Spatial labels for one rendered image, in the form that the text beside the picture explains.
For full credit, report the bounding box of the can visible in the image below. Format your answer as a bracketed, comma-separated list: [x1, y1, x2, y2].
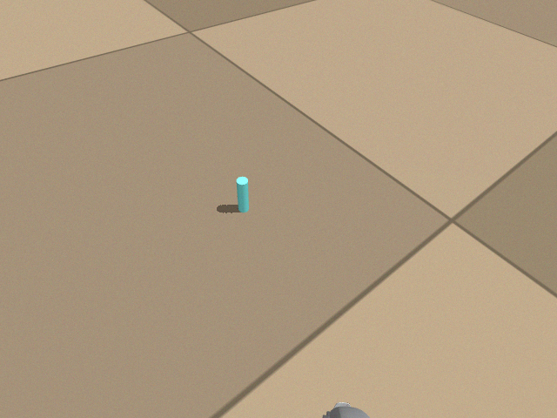
[237, 177, 249, 212]

